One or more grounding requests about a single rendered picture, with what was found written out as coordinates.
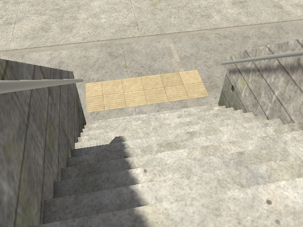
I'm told stairs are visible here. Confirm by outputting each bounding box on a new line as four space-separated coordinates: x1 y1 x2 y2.
30 104 303 227

